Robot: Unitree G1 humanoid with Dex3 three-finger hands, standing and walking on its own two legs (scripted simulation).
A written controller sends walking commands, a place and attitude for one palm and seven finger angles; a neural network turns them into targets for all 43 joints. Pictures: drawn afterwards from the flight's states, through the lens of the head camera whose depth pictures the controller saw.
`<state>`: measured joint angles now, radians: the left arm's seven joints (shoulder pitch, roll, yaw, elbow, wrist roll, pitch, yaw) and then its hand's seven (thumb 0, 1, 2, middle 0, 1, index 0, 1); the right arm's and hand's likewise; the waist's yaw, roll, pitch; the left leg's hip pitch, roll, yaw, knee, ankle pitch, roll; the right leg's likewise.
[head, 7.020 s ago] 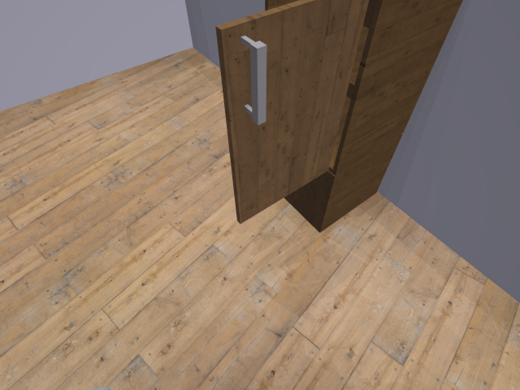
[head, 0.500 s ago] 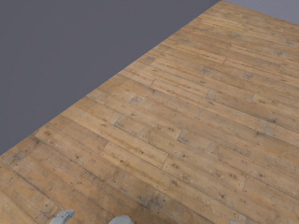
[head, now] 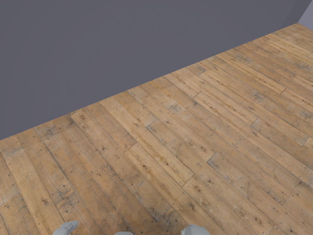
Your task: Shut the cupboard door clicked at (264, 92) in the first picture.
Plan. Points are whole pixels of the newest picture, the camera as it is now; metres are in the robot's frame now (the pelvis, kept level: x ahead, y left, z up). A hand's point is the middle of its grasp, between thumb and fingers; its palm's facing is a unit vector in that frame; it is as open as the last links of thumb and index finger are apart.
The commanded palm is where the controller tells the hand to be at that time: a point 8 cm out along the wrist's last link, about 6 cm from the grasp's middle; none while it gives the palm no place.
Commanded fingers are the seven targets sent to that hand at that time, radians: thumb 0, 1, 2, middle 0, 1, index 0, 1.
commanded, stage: walk to a spot facing it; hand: left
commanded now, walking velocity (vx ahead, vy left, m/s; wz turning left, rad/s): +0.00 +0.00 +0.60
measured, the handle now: out of the picture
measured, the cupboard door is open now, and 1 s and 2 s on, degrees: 90 90 90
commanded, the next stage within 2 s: none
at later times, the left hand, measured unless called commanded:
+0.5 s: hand out of the picture +0.01 +0.20 -0.18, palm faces +0.34 -0.91 -0.24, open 7.4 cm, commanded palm none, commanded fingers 0.00 0.90 0.90 -0.20 -0.30 -0.20 -0.30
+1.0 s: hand out of the picture -0.04 +0.15 -0.18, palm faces +0.62 -0.76 -0.21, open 7.4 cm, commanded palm none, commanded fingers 0.00 0.90 0.90 -0.20 -0.30 -0.20 -0.30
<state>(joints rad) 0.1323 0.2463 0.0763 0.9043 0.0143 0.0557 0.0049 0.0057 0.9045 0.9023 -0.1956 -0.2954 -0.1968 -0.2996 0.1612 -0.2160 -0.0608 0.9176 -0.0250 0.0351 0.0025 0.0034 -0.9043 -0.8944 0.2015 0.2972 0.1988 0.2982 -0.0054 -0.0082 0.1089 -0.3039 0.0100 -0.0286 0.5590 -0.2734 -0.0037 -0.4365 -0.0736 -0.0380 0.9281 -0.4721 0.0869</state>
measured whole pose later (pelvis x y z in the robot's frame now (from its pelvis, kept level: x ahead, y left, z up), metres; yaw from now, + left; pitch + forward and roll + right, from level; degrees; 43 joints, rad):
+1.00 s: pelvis +0.03 -0.04 -0.01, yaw +38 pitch +1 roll +1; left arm 0.22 0.21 0.05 0.91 0.02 0.02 0.00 0.00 0.90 0.90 -0.20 -0.30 -0.20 -0.30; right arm 0.12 -0.24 -0.07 0.90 -0.01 0.05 0.04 0.01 -0.91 -0.90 0.20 0.30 0.19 0.30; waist 0.00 -0.05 0.10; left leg -0.31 0.01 0.08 0.59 -0.29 0.00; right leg -0.30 -0.18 -0.21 0.73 -0.44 0.06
